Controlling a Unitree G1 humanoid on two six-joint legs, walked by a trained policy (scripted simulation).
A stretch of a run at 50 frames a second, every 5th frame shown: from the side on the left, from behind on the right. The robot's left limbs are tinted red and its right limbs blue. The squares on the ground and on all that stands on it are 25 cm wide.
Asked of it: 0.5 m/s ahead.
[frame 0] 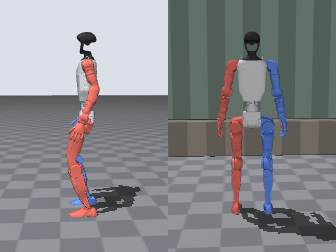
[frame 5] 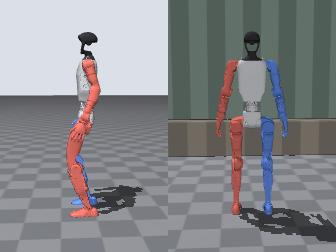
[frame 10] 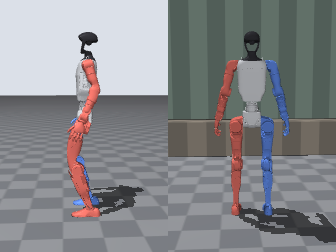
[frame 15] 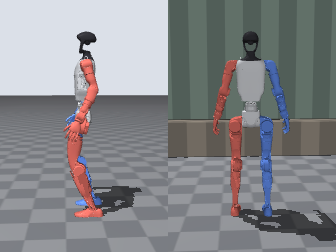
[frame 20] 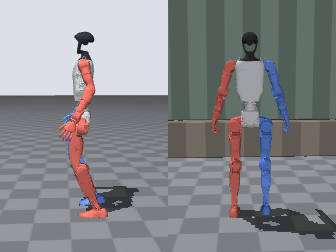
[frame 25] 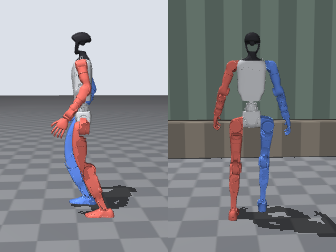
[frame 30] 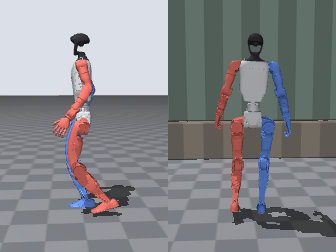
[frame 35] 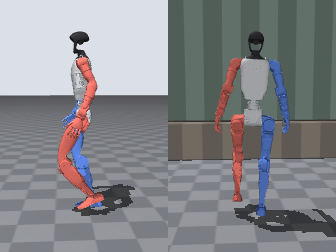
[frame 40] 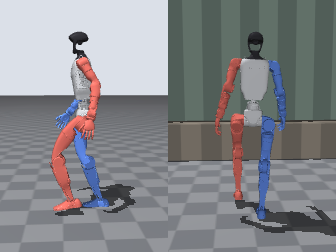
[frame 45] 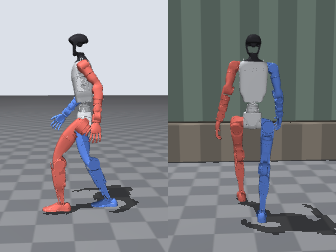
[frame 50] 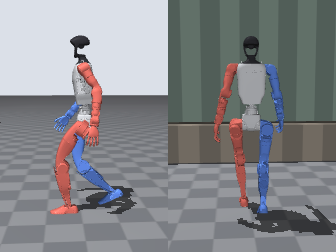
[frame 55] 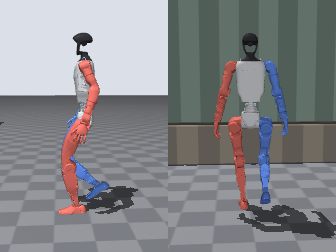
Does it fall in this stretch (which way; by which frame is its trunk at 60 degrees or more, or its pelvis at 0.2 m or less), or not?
no
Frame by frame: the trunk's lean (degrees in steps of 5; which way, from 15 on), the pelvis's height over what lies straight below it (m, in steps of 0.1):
0: 0, 0.8
5: 0, 0.8
10: 5, 0.8
15: 5, 0.8
20: 0, 0.8
25: 0, 0.8
30: 5, 0.8
35: 5, 0.8
40: 5, 0.8
45: 5, 0.8
50: 5, 0.7
55: 0, 0.8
